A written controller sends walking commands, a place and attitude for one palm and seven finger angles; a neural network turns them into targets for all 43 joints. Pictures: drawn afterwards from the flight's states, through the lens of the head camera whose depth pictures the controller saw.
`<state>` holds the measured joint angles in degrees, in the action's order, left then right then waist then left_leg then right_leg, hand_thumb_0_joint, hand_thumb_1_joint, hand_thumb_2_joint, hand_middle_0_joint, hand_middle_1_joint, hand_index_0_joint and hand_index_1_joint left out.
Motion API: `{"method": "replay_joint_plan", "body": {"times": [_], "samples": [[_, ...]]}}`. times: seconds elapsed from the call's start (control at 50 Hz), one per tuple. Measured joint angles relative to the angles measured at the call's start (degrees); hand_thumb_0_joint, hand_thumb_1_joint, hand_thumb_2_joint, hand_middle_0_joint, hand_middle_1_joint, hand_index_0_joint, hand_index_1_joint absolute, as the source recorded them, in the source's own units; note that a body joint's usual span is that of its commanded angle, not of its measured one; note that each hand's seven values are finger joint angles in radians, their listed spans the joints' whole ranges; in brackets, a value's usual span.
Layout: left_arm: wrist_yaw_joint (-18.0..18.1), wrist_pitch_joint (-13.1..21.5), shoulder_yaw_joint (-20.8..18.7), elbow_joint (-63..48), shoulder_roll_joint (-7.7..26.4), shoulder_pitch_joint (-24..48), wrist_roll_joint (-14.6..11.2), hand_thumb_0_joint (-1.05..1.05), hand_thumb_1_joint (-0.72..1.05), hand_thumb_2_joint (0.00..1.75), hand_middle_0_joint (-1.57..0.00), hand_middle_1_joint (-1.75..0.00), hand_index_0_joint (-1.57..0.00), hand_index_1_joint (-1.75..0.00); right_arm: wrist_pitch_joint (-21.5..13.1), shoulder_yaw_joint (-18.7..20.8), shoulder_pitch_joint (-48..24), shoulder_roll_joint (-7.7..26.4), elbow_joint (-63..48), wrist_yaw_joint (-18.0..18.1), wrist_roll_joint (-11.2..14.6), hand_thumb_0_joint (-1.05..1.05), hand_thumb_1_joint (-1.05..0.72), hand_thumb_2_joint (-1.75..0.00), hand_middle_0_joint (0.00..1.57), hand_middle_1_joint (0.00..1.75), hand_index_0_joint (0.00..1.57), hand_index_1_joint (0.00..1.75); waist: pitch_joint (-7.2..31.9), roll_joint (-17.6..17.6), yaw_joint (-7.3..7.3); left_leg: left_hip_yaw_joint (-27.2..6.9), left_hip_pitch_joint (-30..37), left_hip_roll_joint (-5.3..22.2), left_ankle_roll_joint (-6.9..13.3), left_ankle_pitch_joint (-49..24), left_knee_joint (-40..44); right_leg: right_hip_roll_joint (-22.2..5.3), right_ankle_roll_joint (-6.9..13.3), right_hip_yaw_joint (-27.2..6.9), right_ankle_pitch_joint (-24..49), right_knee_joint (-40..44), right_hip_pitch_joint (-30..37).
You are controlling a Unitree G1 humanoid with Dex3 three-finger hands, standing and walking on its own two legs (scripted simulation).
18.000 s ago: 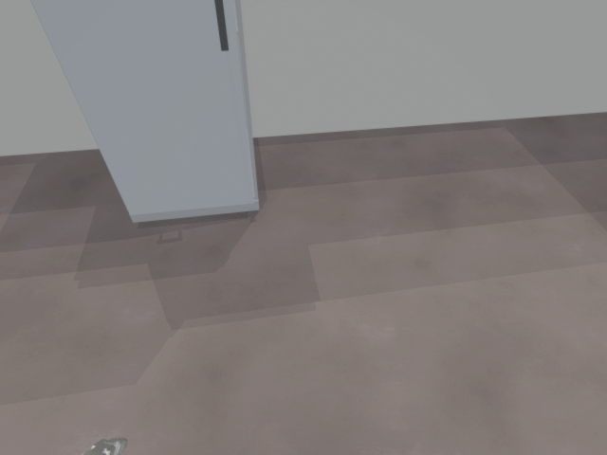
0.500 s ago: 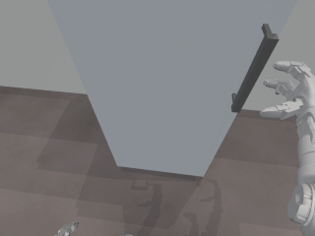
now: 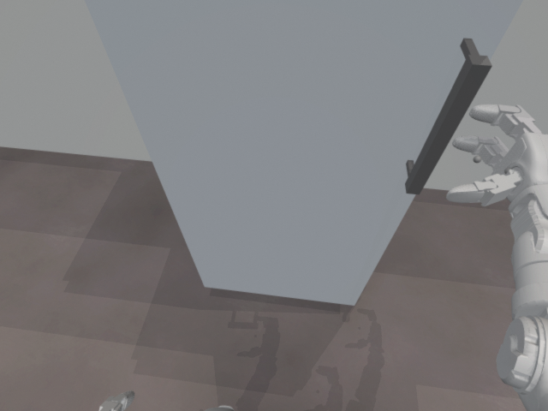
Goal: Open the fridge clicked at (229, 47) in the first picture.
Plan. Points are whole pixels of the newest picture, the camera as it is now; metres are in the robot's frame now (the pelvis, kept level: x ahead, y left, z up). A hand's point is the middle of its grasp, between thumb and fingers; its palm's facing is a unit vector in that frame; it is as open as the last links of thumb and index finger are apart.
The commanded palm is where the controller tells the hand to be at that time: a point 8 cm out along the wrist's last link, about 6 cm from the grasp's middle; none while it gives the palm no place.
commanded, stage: feel for the door with the fingertips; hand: right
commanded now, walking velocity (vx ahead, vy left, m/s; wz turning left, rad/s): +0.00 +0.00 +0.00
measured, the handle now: (436, 127) +0.51 -0.17 +0.15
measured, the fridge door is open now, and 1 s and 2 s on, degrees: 0 0 0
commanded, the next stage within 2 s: slide the fingers in behind the handle in 0.66 s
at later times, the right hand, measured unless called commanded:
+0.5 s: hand (460, 152) +0.45 -0.19 +0.15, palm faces +0.01 +1.00 +0.00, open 14.0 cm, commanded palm +0.43 -0.24 +0.15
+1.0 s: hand (458, 148) +0.47 -0.19 +0.15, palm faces +0.00 +1.00 +0.00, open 13.7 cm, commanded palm +0.44 -0.24 +0.15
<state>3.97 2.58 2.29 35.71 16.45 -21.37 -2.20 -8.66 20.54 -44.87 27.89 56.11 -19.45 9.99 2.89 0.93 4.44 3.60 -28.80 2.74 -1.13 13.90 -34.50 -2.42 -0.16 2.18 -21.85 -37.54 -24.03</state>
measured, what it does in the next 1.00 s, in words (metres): stands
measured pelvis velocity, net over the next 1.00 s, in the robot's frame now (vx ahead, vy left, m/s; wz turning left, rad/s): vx -0.01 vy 0.00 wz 0.00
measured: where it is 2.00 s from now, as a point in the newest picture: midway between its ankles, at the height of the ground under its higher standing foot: outside the picture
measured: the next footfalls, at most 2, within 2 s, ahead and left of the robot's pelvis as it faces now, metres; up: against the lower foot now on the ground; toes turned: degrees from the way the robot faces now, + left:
none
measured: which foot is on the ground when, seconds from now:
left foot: down 0.00-1.00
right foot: down 0.00-1.00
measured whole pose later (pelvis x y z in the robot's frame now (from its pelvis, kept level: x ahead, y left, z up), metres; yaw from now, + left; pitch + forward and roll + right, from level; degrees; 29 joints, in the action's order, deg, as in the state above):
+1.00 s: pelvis -0.01 +0.00 +0.00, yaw +0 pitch +10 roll +1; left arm 2.9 3.0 1.9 37.7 16.4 -24.2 -1.5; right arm -12.2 19.8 -51.8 27.7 63.5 -15.8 8.2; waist 3.1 0.9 6.1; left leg 3.4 -32.3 2.8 -1.0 13.1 -35.9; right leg -2.4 -0.2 2.1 -21.3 -39.3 -27.7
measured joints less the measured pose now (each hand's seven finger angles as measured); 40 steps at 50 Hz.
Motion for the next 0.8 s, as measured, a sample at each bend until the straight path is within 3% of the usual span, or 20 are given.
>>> {"method": "replay_joint_plan", "body": {"times": [0.3, 0.4, 0.58, 0.8], "samples": [[-0.86, -0.05, -0.13, -0.1, -0.9, 0.53, 0.06, 0.01, 0.91, 0.89, -0.21, -0.3, -0.2, -0.3, 1.13, -1.25, 3.43, -5.39, -5.48, 4.69, -0.45, -0.01, 0.5, -0.3, 0.3, 1.2, 0.3, 1.2, 0.48, 0.28, -0.33, -0.59, 1.57, -0.15, 0.02, -0.1, 0.4, -0.04, -0.05, 0.6, 0.25, 1.05, 2.12], [-0.44, 0.41, 0.21, -0.14, -1.19, 1.45, 0.01, 0.01, 0.91, 0.89, -0.21, -0.3, -0.2, -0.3, 0.4, -1.75, 1.0, -4.03, -2.1, 5.71, -1.7, -0.01, 0.5, -0.3, 0.3, 1.2, 0.3, 1.2, -0.15, 0.13, -0.05, -0.29, 1.45, -0.07, 0.16, -0.21, 0.16, 0.0, -0.14, 0.25, 0.46, 0.74, 1.82], [-0.4, 1.08, 0.34, 1.04, -0.44, 0.93, 0.27, 0.01, 0.91, 0.89, -0.21, -0.3, -0.2, -0.3, -1.64, -1.66, -5.26, -2.09, 5.31, 4.14, -1.76, -0.01, 0.5, -0.3, 0.3, 1.2, 0.3, 1.2, -0.07, -0.07, 0.52, -0.02, -0.56, 0.18, 0.23, -0.31, -0.61, 0.2, -0.18, -0.11, 0.67, -0.1, -0.37], [-0.57, 0.45, -0.37, 2.08, 0.17, -1.92, 0.54, 0.01, 0.91, 0.89, -0.21, -0.3, -0.2, -0.3, -3.51, -1.06, -7.66, -0.29, 7.89, 3.44, -2.23, -0.01, 0.5, -0.3, 0.35, 1.25, 0.35, 1.24, -0.28, -0.2, 1.39, 0.15, -2.88, 0.17, 0.25, -0.48, -1.36, 0.14, -0.15, -0.37, 0.57, -1.43, -3.05]]}}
